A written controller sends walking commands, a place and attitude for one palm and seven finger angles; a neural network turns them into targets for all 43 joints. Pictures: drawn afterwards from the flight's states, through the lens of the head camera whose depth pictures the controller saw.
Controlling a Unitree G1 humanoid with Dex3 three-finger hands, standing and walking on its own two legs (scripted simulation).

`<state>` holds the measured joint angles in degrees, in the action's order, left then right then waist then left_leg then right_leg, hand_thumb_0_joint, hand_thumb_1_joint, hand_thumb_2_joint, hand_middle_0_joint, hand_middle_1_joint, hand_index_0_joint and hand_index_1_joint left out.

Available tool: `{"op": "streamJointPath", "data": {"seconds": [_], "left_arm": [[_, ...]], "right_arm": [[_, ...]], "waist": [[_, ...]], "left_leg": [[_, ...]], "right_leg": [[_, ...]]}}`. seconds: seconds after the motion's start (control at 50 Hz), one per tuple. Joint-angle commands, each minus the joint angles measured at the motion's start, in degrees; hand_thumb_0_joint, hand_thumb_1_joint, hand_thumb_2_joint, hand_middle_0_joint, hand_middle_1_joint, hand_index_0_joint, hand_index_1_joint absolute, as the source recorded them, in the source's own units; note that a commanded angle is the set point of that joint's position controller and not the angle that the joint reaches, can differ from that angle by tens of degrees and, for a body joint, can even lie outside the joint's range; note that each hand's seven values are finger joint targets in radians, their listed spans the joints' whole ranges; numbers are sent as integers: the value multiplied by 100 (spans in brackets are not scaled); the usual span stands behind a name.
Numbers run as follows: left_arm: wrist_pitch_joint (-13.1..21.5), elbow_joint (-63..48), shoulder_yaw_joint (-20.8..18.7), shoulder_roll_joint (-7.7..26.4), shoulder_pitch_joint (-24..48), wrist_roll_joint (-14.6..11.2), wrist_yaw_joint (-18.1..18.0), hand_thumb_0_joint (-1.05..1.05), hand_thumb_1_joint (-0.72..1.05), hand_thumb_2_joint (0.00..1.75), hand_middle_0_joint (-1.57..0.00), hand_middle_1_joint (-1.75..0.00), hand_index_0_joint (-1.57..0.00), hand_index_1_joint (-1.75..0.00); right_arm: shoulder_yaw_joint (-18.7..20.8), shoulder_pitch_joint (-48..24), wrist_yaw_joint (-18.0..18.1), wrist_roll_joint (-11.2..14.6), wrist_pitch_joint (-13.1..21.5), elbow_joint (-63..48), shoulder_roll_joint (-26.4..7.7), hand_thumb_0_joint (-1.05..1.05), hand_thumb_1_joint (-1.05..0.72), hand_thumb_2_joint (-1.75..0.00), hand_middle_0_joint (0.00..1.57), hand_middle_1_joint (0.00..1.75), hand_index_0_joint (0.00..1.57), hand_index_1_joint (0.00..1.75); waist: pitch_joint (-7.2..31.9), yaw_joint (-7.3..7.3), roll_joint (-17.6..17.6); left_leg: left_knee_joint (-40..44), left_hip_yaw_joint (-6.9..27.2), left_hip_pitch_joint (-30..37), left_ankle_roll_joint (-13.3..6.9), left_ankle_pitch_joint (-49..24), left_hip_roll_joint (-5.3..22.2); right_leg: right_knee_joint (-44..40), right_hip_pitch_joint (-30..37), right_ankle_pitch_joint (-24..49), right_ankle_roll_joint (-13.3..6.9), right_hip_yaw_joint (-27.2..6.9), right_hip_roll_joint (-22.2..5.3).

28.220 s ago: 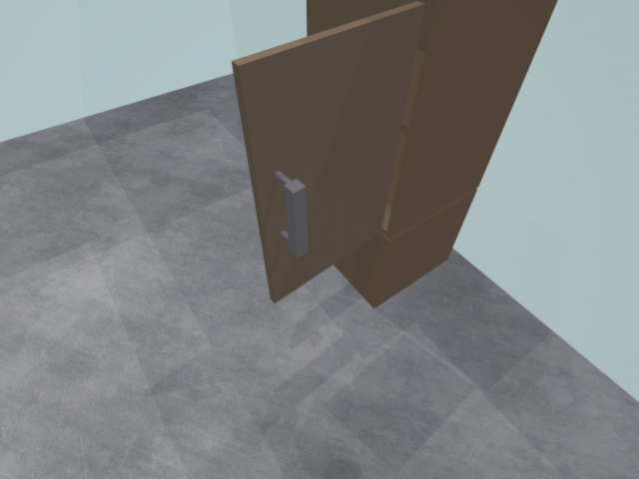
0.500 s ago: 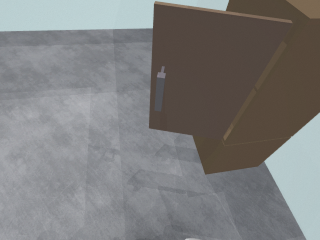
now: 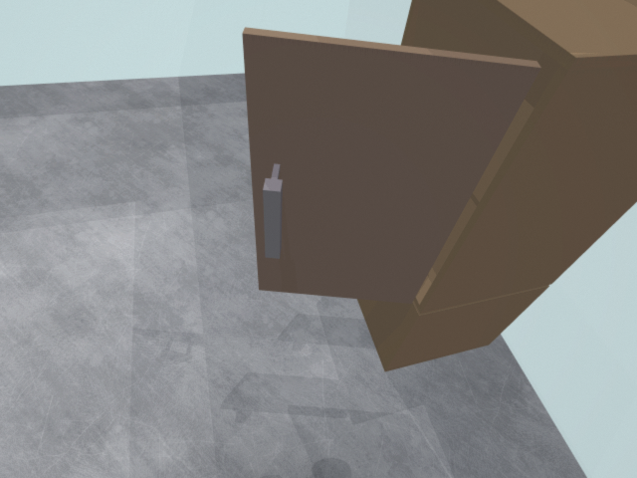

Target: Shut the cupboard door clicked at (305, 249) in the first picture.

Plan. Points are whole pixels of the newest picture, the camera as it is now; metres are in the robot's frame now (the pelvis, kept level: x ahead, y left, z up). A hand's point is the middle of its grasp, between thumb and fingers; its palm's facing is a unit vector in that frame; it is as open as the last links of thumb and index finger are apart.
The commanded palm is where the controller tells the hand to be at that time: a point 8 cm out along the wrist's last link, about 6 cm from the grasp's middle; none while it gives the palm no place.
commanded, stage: come to a stop and stand still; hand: left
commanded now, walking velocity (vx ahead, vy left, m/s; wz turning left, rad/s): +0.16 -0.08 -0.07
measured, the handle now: (274, 212) +0.53 +0.10 -0.02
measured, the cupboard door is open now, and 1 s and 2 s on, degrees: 71 71 71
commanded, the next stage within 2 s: look again from close up in 1.02 s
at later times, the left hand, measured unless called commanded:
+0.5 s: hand (224, 476) +0.15 +0.13 -0.15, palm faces +0.00 -0.97 -0.22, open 7.3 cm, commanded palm none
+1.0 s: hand out of the picture +0.06 +0.19 -0.15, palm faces -0.01 -0.96 -0.28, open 7.4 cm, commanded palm none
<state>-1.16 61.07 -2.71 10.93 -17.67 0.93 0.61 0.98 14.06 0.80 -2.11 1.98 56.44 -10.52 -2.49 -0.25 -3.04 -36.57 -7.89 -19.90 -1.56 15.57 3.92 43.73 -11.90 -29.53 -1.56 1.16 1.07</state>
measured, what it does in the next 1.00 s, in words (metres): steps on the spot: right foot, then left foot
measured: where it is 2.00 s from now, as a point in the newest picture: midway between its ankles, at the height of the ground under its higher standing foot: outside the picture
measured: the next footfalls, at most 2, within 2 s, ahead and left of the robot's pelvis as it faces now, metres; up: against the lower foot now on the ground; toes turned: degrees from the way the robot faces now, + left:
right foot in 0.28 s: +0.12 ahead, -0.16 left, +0.00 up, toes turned -2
left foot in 0.64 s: +0.08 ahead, +0.07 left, +0.00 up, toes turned +4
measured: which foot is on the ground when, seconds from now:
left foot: down 0.00-0.30, up 0.32-0.62, down 0.64-1.00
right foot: up 0.00-0.26, down 0.28-1.00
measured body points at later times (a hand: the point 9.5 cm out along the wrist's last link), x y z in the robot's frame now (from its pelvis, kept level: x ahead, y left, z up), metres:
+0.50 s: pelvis +0.06 -0.05 +0.01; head +0.11 -0.06 +0.46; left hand +0.15 +0.18 -0.14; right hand +0.10 -0.29 -0.15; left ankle +0.01 +0.07 -0.67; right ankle +0.09 -0.17 -0.72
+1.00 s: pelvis +0.05 -0.01 +0.01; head +0.06 -0.03 +0.46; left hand +0.06 +0.24 -0.13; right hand +0.13 -0.23 -0.14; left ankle +0.04 +0.07 -0.72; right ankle +0.08 -0.16 -0.72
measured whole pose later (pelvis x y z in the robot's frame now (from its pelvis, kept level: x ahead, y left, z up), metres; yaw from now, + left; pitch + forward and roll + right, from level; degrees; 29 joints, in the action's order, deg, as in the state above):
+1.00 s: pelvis +0.05 -0.01 +0.01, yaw -2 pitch -1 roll +1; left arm -1.2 58.7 0.6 11.3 -18.6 1.2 -1.2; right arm 0.3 12.7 0.5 -0.7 0.6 52.8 -11.3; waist -1.5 1.2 2.5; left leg -27.4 -7.8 -10.0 -3.6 16.9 -2.0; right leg 30.4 -16.5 -13.0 2.1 -1.7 -3.7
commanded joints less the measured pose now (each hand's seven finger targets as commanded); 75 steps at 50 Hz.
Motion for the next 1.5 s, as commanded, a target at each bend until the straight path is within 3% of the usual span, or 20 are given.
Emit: {"op": "streamJointPath", "data": {"seconds": [0.0, 0.04, 0.08, 0.16, 0.22, 0.24, 0.28, 0.3, 0.32, 0.36, 0.5, 0.56, 0.58, 0.6, 0.66, 0.68, 0.72, 0.84, 0.96, 1.48], "left_arm": [[117, -682, -138, 471, 691, 70, 24, 0, 90, 90, -20, -30, -20, -30], [72, -581, -123, 294, 534, 71, 73, 0, 90, 90, -20, -30, -20, -30], [8, -509, -82, 132, 417, 17, 44, 0, 90, 90, -20, -30, -20, -30], [-40, -494, -33, 162, 424, 14, -57, 0, 90, 90, -20, -30, -20, -30], [-28, -488, -102, 334, 169, 45, -97, 0, 90, 90, -20, -30, -20, -30], [25, -482, -135, 527, 89, 64, -128, 0, 90, 90, -20, -30, -20, -30], [99, -515, -167, 1114, 111, 111, -183, 0, 90, 90, -20, -30, -20, -30], [131, -496, -189, 1203, 104, 82, -200, 0, 90, 90, -20, -30, -20, -30], [151, -488, -191, 1101, 211, 76, -242, 0, 90, 90, -20, -30, -20, -30], [118, -554, -189, 961, 439, 65, -312, 0, 90, 90, -20, -30, -20, -30], [83, -720, -242, 987, 614, 116, -324, 0, 90, 90, -20, -30, -20, -30], [52, -651, -208, 910, 727, 56, -297, 0, 90, 90, -20, -30, -20, -30], [168, -694, -88, 909, 383, -9, -538, 0, 90, 90, -20, -30, -20, -30], [119, -896, -22, 835, 357, -36, -500, 0, 90, 90, -20, -30, -20, -30], [-66, -947, 120, 543, 437, 44, -359, 0, 90, 90, -20, -30, -20, -30], [-88, -920, 142, 561, 442, 57, -317, 0, 90, 90, -20, -30, -20, -30], [-54, -830, 154, 484, 182, 45, -246, 0, 90, 90, -20, -30, -20, -30], [114, -753, 219, 661, 183, 31, -225, 0, 90, 90, -20, -30, -20, -30], [160, -611, 207, 643, -6, 31, -231, 0, 90, 90, -20, -30, -20, -30], [229, -43, 228, 498, 190, -38, -272, 0, 90, 90, -20, -30, -20, -30]], "right_arm": [[226, 1100, 182, -23, -13, -50, -1131, 0, -90, -90, 20, 30, 20, 30], [164, 766, 183, -21, 44, -73, -911, 0, -90, -90, 20, 30, 20, 30], [118, 552, 203, 6, 35, -58, -817, 0, -90, -90, 20, 30, 20, 30], [192, 391, 197, 60, -116, 35, -847, 0, -90, -90, 20, 30, 20, 30], [315, 229, 153, 101, -232, 47, -847, 0, -90, -90, 20, 30, 20, 30], [320, 271, 122, 122, -248, 40, -702, 0, -90, -90, 20, 30, 20, 30], [274, 609, 28, 184, -317, 5, -253, 0, -90, -90, 20, 30, 20, 30], [272, 538, 75, 196, -418, -27, -174, 0, -90, -90, 20, 30, 20, 30], [280, 450, 106, 181, -452, -36, -284, 0, -90, -90, 20, 30, 20, 30], [284, 411, 119, 216, -433, -6, -396, 0, -90, -90, 20, 30, 20, 30], [212, 140, 18, 187, -428, -180, -312, 0, -90, -90, 20, 30, 20, 30], [192, 520, 16, 176, -364, -33, -294, 0, -90, -90, 20, 30, 20, 30], [331, 312, 4, 198, -199, -459, -798, 0, -90, -90, 20, 30, 20, 30], [295, 204, 2, 120, -161, -649, -659, 0, -90, -90, 20, 30, 20, 30], [174, -174, 19, 55, -209, -958, -790, 0, -90, -90, 20, 30, 20, 30], [155, -208, 40, 67, -203, -1002, -735, 0, -90, -90, 20, 30, 20, 30], [151, -334, 40, 85, -203, -1059, -858, 0, -90, -90, 20, 30, 20, 30], [115, 40, 1, 136, -137, -838, -821, 0, -90, -90, 20, 30, 20, 30], [60, 125, 12, 119, -31, -571, -742, 0, -90, -90, 20, 30, 20, 30], [-78, 574, 103, 135, 9, 553, -416, 0, -90, -90, 20, 30, 20, 30]], "waist": [[-237, -393, 1283], [-200, -149, 1100], [84, -9, 1160], [229, -16, 1270], [156, 171, 1182], [195, 203, 782], [284, 91, -427], [577, 140, -826], [693, 162, -1322], [775, 115, -963], [707, 117, -656], [738, -107, -584], [1546, -152, 877], [1532, -52, 1610], [-38, 84, 2354], [-451, 73, 2002], [-391, 200, 1015], [-224, -31, -72], [99, 18, 341], [24, 31, 364]], "left_leg": [[2395, 2606, 1012, -878, -406, 2095], [2360, 1612, 949, -652, -1091, 1638], [2018, 853, 877, -553, -2770, 1365], [1563, 638, 824, -537, -3119, 1255], [1159, 524, 487, -270, -2121, 1013], [835, 366, 329, -44, -1504, 717], [-254, 4, -138, 313, 999, -214], [-1062, 281, -12, 327, 1912, -236], [-1686, 608, -206, 308, 2095, -219], [-2260, 860, -509, 337, 1822, -201], [-912, 701, -107, 402, 1181, -304], [1033, 550, 1049, 342, -244, -323], [1097, 316, 1132, 340, -426, 31], [1264, 741, 995, 157, -780, 308], [1695, 1346, 148, -281, -1540, 795], [1883, 1403, -232, -347, -1272, 792], [1737, 1263, -160, -388, -857, 692], [1764, 1096, 483, -168, 597, 204], [1984, 1049, 678, -177, 134, 234], [1773, 738, 1020, -8, -939, 236]], "right_leg": [[2458, -2325, 155, 30, -340, -426], [1904, -2040, 661, 138, -215, -486], [962, -1377, 885, 234, -62, -452], [-345, -603, 1220, 285, 298, -232], [-1309, 42, 2265, 261, 358, -205], [-1624, 270, 3097, 188, 1, -456], [-2049, 393, 4978, -455, -1217, -1865], [-2250, 362, 5485, -831, -1537, -2230], [-2178, 478, 6012, -991, -1636, -2195], [-1906, 829, 6542, -1122, -1346, -2113], [-2098, 475, 5129, -973, -991, -1866], [-1844, -78, 3622, -532, -811, -1527], [-1044, 674, 4548, -310, -780, -1336], [-706, 397, 3088, -186, -404, -1035], [-452, -686, 554, 53, 227, -296], [-260, -691, 504, 49, 175, -282], [-526, -551, 1055, 47, 16, -313], [-1755, -689, 1477, -48, -615, -525], [-1750, -329, 1909, -39, -529, -566], [-1957, 119, 2880, -93, -554, -739]]}}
